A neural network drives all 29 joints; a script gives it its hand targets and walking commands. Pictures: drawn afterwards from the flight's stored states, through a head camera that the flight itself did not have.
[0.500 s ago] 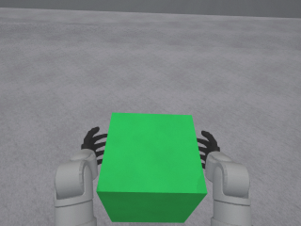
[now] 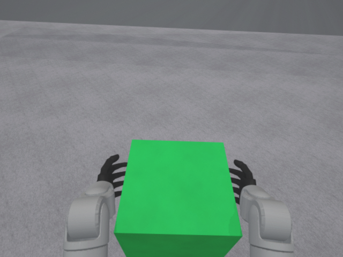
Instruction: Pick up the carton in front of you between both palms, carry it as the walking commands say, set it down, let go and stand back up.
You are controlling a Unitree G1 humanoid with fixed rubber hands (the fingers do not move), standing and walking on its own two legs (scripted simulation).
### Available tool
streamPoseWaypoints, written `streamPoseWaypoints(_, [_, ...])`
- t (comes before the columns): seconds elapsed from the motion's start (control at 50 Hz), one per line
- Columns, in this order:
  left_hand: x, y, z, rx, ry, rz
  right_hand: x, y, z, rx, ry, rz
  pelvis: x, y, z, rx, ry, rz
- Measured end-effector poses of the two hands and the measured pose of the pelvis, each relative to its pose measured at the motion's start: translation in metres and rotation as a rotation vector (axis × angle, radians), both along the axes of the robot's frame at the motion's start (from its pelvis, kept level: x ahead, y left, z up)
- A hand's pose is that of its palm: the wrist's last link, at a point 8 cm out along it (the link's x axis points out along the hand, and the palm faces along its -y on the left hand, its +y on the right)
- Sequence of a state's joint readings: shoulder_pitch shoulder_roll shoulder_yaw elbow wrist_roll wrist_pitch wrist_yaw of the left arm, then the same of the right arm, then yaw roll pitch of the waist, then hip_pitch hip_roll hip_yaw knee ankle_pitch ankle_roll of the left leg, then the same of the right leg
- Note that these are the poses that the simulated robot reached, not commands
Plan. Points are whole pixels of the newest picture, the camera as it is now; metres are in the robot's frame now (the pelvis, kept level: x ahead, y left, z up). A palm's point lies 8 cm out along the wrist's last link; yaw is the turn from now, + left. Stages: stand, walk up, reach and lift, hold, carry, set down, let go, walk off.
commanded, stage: carry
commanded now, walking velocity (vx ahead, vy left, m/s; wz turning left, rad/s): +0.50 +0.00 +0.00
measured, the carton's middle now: (175, 206) +0.27 +0.00 +0.01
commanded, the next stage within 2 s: none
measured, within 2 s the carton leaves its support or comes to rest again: neither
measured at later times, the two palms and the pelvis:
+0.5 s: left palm (123, 98) +0.58 +0.16 +0.11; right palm (216, 102) +0.57 -0.14 +0.11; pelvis +0.32 +0.02 +0.01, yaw -2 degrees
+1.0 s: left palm (135, 62) +0.85 +0.15 +0.12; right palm (207, 67) +0.83 -0.15 +0.10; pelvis +0.57 +0.01 +0.02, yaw -1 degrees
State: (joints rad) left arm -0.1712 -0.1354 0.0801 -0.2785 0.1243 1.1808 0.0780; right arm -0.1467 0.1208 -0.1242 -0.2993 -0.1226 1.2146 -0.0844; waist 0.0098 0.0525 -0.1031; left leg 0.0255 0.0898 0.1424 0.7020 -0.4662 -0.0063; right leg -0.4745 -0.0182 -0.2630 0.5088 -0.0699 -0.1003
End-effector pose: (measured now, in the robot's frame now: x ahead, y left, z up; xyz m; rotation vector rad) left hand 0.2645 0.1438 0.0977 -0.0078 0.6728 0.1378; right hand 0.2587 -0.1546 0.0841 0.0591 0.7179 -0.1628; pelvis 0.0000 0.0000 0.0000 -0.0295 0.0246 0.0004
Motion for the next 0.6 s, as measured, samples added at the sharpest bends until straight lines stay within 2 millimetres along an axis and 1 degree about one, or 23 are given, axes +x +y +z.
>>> streamPoseWaypoints(0.04, [0.020,-0.003,-0.002,0.005,0.039,0.018,0.025,-0.003,-0.004,0.006,0.040,0.016,0.020,-0.006,0.006,0.011,0.008,0.011])
streamPoseWaypoints(0.08, [0.037,-0.003,0.000,0.001,0.066,0.037,0.045,-0.003,-0.003,0.016,0.067,0.024,0.041,-0.011,0.015,0.021,0.015,0.021])
streamPoseWaypoints(0.14, [0.065,-0.004,0.008,0.004,0.074,0.056,0.077,-0.004,0.004,0.014,0.074,0.048,0.073,-0.016,0.025,0.037,0.023,0.025])
streamPoseWaypoints(0.2, [0.098,-0.006,0.017,0.002,0.060,0.057,0.110,-0.006,0.012,0.011,0.059,0.050,0.106,-0.018,0.032,0.046,0.033,0.019])
streamPoseWaypoints(0.3, [0.162,-0.007,0.031,0.002,0.017,0.032,0.168,-0.007,0.028,0.007,0.015,0.024,0.167,-0.013,0.037,0.048,0.035,0.011])
streamPoseWaypoints(0.38, [0.220,-0.003,0.034,-0.002,-0.008,0.008,0.221,-0.003,0.035,0.004,-0.009,-0.003,0.223,-0.003,0.034,0.043,0.033,-0.004])
streamPoseWaypoints(0.44, [0.268,0.005,0.030,-0.016,-0.021,-0.004,0.265,0.005,0.034,-0.008,-0.022,-0.016,0.269,0.007,0.026,0.037,0.035,-0.015])
streamPoseWaypoints(0.48, [0.303,0.012,0.021,-0.030,-0.020,-0.014,0.296,0.011,0.028,-0.021,-0.021,-0.027,0.303,0.015,0.017,0.034,0.031,-0.026])
streamPoseWaypoints(0.52, [0.338,0.019,0.008,-0.036,-0.018,-0.030,0.328,0.018,0.018,-0.029,-0.019,-0.041,0.337,0.026,0.005,0.036,0.022,-0.042])
streamPoseWaypoints(0.56, [0.368,0.024,-0.004,-0.051,0.026,-0.033,0.354,0.024,0.007,-0.040,0.025,-0.045,0.362,0.034,0.005,0.048,0.031,-0.049])
streamPoseWaypoints(0.6, [0.391,0.027,-0.012,-0.051,0.083,-0.043,0.372,0.027,-0.001,-0.045,0.082,-0.052,0.382,0.039,0.012,0.035,0.039,-0.061])
